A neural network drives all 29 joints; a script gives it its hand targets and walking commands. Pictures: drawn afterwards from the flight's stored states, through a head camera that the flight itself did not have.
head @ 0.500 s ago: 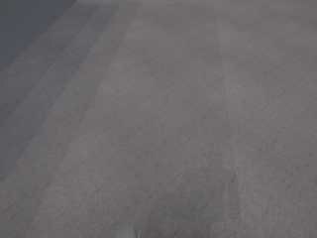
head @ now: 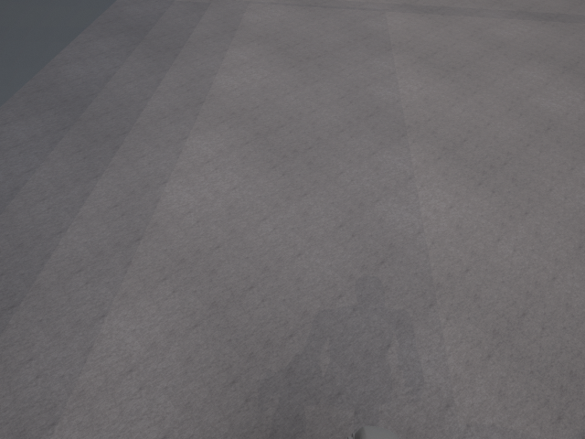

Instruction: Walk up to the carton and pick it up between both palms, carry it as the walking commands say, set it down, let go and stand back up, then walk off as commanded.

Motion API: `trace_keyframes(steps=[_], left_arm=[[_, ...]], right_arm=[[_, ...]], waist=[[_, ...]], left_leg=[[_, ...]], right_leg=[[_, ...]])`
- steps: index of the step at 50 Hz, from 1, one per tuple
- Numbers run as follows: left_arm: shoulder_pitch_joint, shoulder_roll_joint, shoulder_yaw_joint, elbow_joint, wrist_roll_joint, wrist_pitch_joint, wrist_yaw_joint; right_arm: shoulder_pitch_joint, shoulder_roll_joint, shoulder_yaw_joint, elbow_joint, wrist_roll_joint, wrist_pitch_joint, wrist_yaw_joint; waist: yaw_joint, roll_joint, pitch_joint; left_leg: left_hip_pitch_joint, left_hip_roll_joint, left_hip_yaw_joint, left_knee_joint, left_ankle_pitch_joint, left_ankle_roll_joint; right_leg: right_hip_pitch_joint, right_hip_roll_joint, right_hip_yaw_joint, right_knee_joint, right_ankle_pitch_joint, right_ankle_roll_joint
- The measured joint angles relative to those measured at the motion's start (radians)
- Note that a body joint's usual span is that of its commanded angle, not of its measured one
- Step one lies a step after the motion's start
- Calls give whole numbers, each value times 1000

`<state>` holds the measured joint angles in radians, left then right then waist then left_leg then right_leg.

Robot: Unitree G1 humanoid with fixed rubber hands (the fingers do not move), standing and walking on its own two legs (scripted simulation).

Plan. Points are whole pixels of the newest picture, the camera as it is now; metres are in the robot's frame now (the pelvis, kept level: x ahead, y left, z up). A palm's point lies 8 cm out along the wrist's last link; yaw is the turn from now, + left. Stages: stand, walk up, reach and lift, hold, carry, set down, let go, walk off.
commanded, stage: walk off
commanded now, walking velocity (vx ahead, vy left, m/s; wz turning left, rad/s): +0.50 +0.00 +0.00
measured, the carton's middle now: out of the picture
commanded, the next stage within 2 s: none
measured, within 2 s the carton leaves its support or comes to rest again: neither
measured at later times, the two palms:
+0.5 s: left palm (202, 314) +0.34 +0.18 -0.13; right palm (482, 380) +0.23 -0.30 -0.15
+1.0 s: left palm (189, 267) +0.45 +0.23 -0.15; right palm (396, 193) +0.64 -0.23 -0.13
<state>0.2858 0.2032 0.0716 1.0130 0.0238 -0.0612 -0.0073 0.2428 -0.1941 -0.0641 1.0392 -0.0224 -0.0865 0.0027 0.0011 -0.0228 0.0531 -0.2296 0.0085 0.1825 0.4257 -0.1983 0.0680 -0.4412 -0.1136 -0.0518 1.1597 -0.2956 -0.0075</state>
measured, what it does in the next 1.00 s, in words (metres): walks ahead: right foot, then left foot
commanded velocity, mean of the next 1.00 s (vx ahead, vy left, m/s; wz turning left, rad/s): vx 0.50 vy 0.00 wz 0.00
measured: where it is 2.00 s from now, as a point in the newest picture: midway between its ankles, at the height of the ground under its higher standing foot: (297, 234)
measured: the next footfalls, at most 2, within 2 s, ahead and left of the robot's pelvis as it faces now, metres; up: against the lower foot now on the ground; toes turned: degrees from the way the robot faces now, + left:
right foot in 0.36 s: +0.35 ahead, -0.15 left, +0.00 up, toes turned -9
left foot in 0.90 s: +0.62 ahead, +0.09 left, +0.00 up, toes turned +10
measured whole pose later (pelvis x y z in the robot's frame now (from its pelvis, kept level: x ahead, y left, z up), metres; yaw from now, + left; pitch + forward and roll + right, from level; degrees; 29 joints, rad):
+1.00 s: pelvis +0.51 +0.00 -0.01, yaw +0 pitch +0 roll +0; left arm 0.41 0.17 0.05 1.08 0.01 -0.07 0.00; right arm 0.09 -0.18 -0.06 0.95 -0.03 -0.08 0.02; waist 0.04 -0.01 0.07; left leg -0.36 0.04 0.18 0.55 -0.19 0.07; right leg -0.23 -0.08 -0.06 1.06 -0.42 -0.01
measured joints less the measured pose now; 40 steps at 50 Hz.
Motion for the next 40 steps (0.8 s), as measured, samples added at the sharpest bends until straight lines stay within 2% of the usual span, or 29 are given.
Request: trace_keyframes(steps=[4,9,13,17,18,19,21,23,25,29,33,37,40], left_arm=[[-100,14,5,-51,12,28,-15],[-193,0,-7,-86,2,45,-26],[-254,-20,-20,-104,-3,43,-28],[-296,-38,-29,-122,1,26,-24],[-298,-40,-29,-124,5,15,-21],[-296,-42,-26,-122,13,0,-15],[-263,-36,-20,-106,18,-15,-9],[-198,-23,-12,-70,11,-16,-7],[-122,-12,-6,-29,7,-18,-4],[30,-11,-9,43,-3,-30,8],[145,-29,-19,81,-7,-36,10],[196,-53,-31,85,-5,-37,10],[207,-64,-36,83,-3,-37,9]], right_arm=[[139,11,8,54,6,-11,-8],[230,40,23,71,3,-13,-7],[251,56,29,71,0,-14,-6],[258,55,25,80,-3,-4,-10],[261,53,23,84,-1,0,-11],[257,49,23,89,2,5,-11],[221,43,19,76,15,14,-10],[167,28,10,50,17,14,-6],[104,10,0,20,9,13,-2],[-10,-19,-11,-39,-8,33,13],[-95,-20,-8,-80,-11,58,27],[-166,-3,5,-105,-3,66,35],[-209,12,15,-119,1,64,36]], waist=[[-28,-5,-18],[-62,-9,-19],[-86,-9,-5],[-97,8,5],[-92,13,7],[-81,23,12],[-65,34,20],[-47,39,19],[-26,44,13],[13,50,-5],[41,53,-21],[69,56,-16],[86,56,-8]], left_leg=[[98,-18,-3,-92,-9,-1],[204,-26,-9,-180,-31,-19],[277,-15,-11,-203,-79,-46],[329,14,-16,-159,-170,-85],[325,28,-19,-104,-210,-94],[294,50,-22,5,-254,-93],[148,63,-85,376,-280,-69],[5,60,-129,645,-222,-52],[-110,77,-137,738,-146,-47],[-274,120,-138,707,-54,-64],[-366,153,-128,570,50,-94],[-370,151,-110,357,126,-113],[-335,129,-85,239,130,-107]], right_leg=[[-127,-37,1,-86,90,29],[-170,-49,-19,-326,201,57],[-131,-20,-50,-491,217,45],[-45,28,-86,-599,148,7],[-4,44,-97,-638,142,-8],[14,57,-107,-644,188,-31],[21,66,-122,-584,149,-60],[73,75,-131,-604,104,-66],[138,86,-137,-667,104,-57],[252,107,-137,-779,102,-60],[342,119,-132,-860,89,-52],[422,120,-125,-920,66,-32],[476,112,-122,-935,30,-10]])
